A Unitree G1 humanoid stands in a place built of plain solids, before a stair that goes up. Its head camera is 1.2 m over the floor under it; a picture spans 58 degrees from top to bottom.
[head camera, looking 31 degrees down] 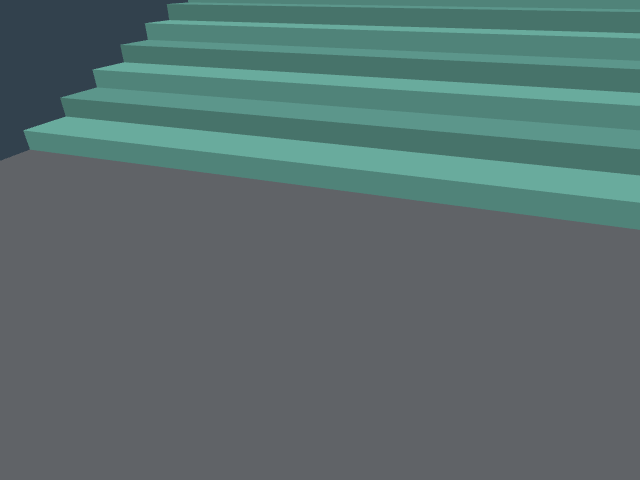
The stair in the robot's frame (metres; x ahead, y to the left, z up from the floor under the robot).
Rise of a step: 0.16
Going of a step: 0.44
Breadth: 7.50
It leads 18 degrees to the right of straight ahead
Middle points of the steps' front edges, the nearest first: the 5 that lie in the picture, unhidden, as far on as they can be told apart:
2.30 -1.18 0.16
2.72 -1.31 0.32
3.14 -1.45 0.48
3.56 -1.58 0.65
3.97 -1.71 0.81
